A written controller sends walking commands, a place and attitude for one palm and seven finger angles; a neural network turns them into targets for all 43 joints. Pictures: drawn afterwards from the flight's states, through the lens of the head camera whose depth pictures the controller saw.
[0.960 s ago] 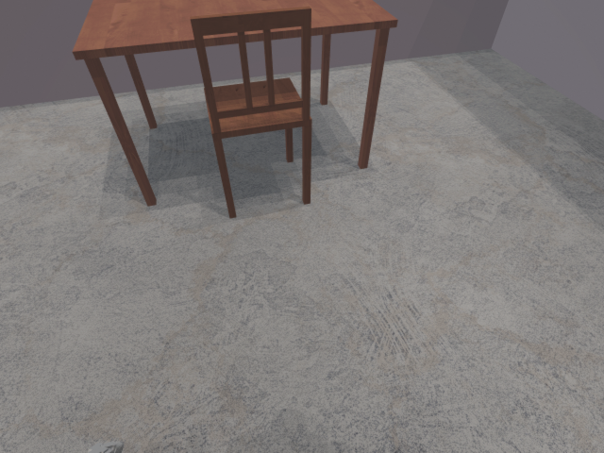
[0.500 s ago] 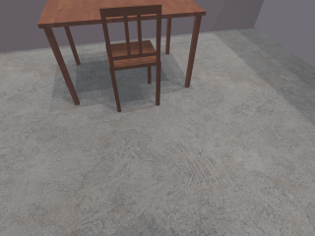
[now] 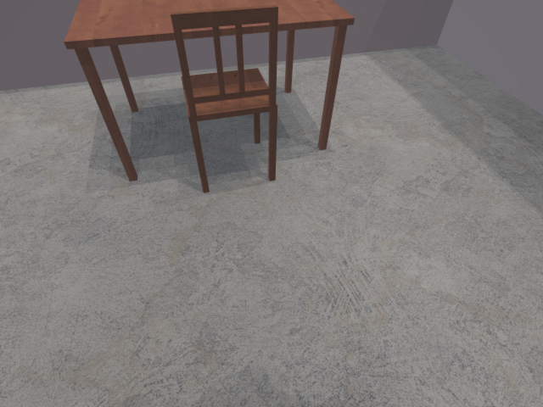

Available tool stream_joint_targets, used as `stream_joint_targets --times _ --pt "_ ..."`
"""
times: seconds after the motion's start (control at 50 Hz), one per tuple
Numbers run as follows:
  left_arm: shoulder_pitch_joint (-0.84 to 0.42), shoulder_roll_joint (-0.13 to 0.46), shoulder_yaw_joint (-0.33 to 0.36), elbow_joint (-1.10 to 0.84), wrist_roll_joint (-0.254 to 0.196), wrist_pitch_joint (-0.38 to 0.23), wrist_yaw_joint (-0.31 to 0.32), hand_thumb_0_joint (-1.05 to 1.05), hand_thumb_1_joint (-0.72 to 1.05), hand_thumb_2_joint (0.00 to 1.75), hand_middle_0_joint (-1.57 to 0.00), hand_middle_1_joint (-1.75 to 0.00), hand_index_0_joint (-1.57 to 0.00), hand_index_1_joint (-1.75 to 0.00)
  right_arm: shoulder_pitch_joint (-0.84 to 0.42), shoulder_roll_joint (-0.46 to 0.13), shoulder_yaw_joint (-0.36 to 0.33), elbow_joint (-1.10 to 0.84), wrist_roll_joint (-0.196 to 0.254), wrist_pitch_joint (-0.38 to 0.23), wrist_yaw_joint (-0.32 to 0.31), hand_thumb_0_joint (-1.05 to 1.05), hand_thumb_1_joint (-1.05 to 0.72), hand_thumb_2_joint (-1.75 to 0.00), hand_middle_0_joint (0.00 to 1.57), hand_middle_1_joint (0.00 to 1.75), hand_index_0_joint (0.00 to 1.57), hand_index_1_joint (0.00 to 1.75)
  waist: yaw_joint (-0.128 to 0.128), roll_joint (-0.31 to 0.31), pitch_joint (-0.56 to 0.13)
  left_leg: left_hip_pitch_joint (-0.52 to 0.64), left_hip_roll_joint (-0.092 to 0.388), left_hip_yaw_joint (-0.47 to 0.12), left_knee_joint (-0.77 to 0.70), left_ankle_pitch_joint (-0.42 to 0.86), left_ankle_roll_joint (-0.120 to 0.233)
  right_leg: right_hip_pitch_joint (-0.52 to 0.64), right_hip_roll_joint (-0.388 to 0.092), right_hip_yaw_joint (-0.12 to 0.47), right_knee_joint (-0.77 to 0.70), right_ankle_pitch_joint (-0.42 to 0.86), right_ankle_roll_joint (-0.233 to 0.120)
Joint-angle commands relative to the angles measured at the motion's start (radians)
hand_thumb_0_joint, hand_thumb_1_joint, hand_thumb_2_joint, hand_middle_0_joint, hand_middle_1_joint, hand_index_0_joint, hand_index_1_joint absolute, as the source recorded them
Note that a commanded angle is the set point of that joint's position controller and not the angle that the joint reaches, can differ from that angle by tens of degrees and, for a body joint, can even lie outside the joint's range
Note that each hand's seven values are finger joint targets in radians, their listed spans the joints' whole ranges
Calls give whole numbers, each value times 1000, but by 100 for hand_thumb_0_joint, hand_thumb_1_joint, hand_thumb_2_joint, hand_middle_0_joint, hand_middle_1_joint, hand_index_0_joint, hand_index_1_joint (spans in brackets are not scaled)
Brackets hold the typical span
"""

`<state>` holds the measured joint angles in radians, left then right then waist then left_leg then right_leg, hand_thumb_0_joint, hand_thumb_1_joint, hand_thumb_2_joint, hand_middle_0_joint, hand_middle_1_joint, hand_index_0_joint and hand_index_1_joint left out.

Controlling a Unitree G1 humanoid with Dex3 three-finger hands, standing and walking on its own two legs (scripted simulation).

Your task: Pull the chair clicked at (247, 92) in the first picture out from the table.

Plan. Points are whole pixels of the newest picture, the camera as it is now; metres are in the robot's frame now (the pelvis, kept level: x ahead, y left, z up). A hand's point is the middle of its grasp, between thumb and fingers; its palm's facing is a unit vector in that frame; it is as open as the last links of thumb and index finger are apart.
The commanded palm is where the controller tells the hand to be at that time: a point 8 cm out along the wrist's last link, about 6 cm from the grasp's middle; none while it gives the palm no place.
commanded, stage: look at it before walking up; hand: left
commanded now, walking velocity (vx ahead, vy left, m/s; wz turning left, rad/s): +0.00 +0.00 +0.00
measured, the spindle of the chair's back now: (219, 62) +1.31 +0.28 -0.09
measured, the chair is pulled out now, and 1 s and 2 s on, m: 0.00 0.00 0.00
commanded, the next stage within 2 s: walk to a spot facing it in 0.48 s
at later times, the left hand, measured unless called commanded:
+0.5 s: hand out of the picture +0.08 +0.25 -0.16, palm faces -0.03 -0.94 -0.33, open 7.4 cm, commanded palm none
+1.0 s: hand out of the picture +0.08 +0.17 -0.19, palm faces -0.10 -0.98 -0.17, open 7.4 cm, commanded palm none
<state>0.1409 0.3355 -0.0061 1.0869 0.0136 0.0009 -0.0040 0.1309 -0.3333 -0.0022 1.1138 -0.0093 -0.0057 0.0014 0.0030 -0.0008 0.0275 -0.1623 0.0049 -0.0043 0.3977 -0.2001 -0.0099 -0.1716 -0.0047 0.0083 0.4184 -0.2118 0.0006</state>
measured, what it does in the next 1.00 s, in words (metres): shifts its weight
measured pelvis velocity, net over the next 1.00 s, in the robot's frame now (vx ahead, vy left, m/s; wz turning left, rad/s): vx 0.09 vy -0.01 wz -0.14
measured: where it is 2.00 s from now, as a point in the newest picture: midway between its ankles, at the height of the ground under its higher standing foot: (292, 345)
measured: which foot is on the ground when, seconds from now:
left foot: down 0.00-1.00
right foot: down 0.00-1.00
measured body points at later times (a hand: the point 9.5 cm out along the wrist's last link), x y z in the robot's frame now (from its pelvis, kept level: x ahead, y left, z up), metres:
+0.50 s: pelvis +0.01 +0.00 +0.00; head +0.02 +0.00 +0.45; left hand +0.08 +0.29 -0.13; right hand +0.09 -0.30 -0.13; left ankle +0.01 +0.13 -0.74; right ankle +0.01 -0.12 -0.74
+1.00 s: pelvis +0.09 -0.01 -0.02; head +0.10 -0.02 +0.43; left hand +0.09 +0.22 -0.18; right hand +0.02 -0.24 -0.18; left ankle +0.01 +0.13 -0.74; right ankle +0.07 -0.10 -0.74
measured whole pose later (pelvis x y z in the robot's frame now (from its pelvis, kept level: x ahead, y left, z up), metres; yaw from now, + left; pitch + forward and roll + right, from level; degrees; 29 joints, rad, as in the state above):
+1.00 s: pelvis +0.09 -0.01 -0.02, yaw -8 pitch -1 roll +0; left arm 0.36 0.17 0.03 1.09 0.02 0.00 -0.03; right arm 0.36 -0.18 -0.02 1.13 -0.02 -0.04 -0.01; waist 0.00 0.00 0.03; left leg -0.10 0.07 0.12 0.59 -0.47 -0.03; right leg -0.29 0.00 -0.07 0.68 -0.42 -0.04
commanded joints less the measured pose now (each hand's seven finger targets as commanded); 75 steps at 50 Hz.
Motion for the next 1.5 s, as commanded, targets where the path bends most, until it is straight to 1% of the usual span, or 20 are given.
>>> stream_joint_targets --times 0.0,0.56,0.6,0.66,0.72,0.84,0.9,0.96,0.98,1.0,1.02,1.08,1.14,1.26,1.32,1.34,1.36,1.38,1.4,1.48 --pt "-43 208 36 -63 -1 -24 15 0 90 90 -20 -30 -20 -30 -51 -205 -38 -63 -1 -27 -11 0 -90 -90 20 30 20 30 -3 -12 -36 13 110 -95 -78 64 40 -24 -107 111 -99 30 -33" --pt "-39 212 36 -60 -2 -28 16 0 90 90 -20 -30 -20 -30 -66 -206 -34 -60 1 -27 -13 0 -90 -90 20 30 20 30 -1 -4 -62 55 116 -79 -78 145 35 21 -115 107 -99 156 -32" --pt "35 89 11 -29 -2 -7 19 0 90 90 -20 -30 -20 -30 1 -77 -4 -32 -7 -10 -8 0 -90 -90 20 30 20 30 -1 -14 -71 56 107 -44 -53 12 14 10 -105 111 -97 -9 -20" --pt "77 97 24 -36 7 11 4 0 90 90 -20 -30 -20 -30 38 -76 -15 -37 -17 3 -2 0 -90 -90 20 30 20 30 4 -41 56 -60 85 -32 -41 -315 20 -92 -87 172 -123 -354 -45" --pt "122 85 38 -54 9 8 -6 0 90 90 -20 -30 -20 -30 71 -76 -26 -51 -17 -6 -3 0 -90 -90 20 30 20 30 5 -40 96 -94 94 -34 2 -366 38 -138 -70 199 -87 -401 -75" --pt "155 -11 47 -91 8 -24 -13 0 90 90 -20 -30 -20 -30 221 -90 -56 -39 -10 -39 -14 0 -90 -90 20 30 20 30 -35 156 92 77 264 -211 -83 -283 142 -321 34 36 267 -182 -59" --pt "42 -52 48 -138 4 -45 -13 0 90 90 -20 -30 -20 -30 326 -53 -60 -4 -14 -54 -23 0 -90 -90 20 30 20 30 -75 176 133 205 375 -228 -86 168 222 -468 -36 -38 382 -327 -32" --pt "295 -78 65 -44 12 -50 -21 0 90 90 -20 -30 -20 -30 210 -20 -51 -24 -15 -53 -23 0 -90 -90 20 30 20 30 74 27 38 -109 230 35 211 137 99 53 -11 -89 85 -98 -52" --pt "473 17 88 12 18 -62 -6 0 90 90 -20 -30 -20 -30 170 36 -41 -61 3 -63 -13 0 -90 -90 20 30 20 30 138 -230 -22 -364 102 168 532 7 36 284 -206 249 -45 -122 -132" --pt "587 73 94 44 -1 -68 8 0 90 90 -20 -30 -20 -30 79 55 -36 -113 2 -75 -6 0 -90 -90 20 30 20 30 158 -311 -17 -534 38 150 732 -337 24 339 -380 559 -175 18 -222" --pt "575 59 89 47 -2 -65 19 0 90 90 -20 -30 -20 -30 18 50 -43 -126 -1 -71 -7 0 -90 -90 20 30 20 30 158 -214 20 -588 73 60 830 -345 28 290 -401 587 -181 60 -245" --pt "418 -42 64 6 13 -68 28 0 90 90 -20 -30 -20 -30 29 101 -48 -103 -14 -57 2 0 -90 -90 20 30 20 30 64 -37 113 -587 140 40 812 -180 5 136 -327 350 -173 104 -228" --pt "370 -59 59 6 15 -80 29 0 90 90 -20 -30 -20 -30 84 136 -53 -91 -12 -36 15 0 -90 -90 20 30 20 30 10 -87 82 -517 131 86 681 -94 -15 83 -249 169 -193 196 -187" --pt "352 -54 65 21 13 -82 32 0 90 90 -20 -30 -20 -30 -19 147 -50 -151 -3 -47 35 0 -90 -90 20 30 20 30 14 -144 129 -344 93 147 350 38 15 22 -195 55 -213 263 -135" --pt "318 -25 78 21 11 -79 30 0 90 90 -20 -30 -20 -30 128 104 -65 -115 -8 -60 20 0 -90 -90 20 30 20 30 -66 -104 31 -79 29 185 227 45 42 37 -174 5 1 470 -114" --pt "316 -37 78 15 7 -77 28 0 90 90 -20 -30 -20 -30 273 66 -73 -72 -16 -64 8 0 -90 -90 20 30 20 30 -122 -64 -48 97 34 160 182 51 54 -3 -142 -11 196 485 -95" --pt "362 -86 79 0 -2 -73 20 0 90 90 -20 -30 -20 -30 403 -31 -97 -42 -33 -67 -6 0 -90 -90 20 30 20 30 -158 130 -167 327 220 -89 124 -27 113 -174 -60 -57 471 233 -61" --pt "384 -134 71 -27 -11 -73 7 0 90 90 -20 -30 -20 -30 475 -124 -114 -30 -33 -64 -10 0 -90 -90 20 30 20 30 -142 335 -225 390 473 -487 -81 -104 215 -352 67 -79 822 -345 -40" --pt "321 -120 68 -50 0 -72 11 0 90 90 -20 -30 -20 -30 397 -104 -107 -37 -17 -56 -12 0 -90 -90 20 30 20 30 -118 218 -171 263 495 -526 -166 -314 237 -411 16 7 946 -343 -62" --pt "248 -153 69 -52 22 -39 -10 0 90 90 -20 -30 -20 -30 180 82 -62 -86 -21 -80 -20 0 -90 -90 20 30 20 30 -4 101 66 -141 366 -186 -220 -270 157 -409 -111 13 907 -121 -40"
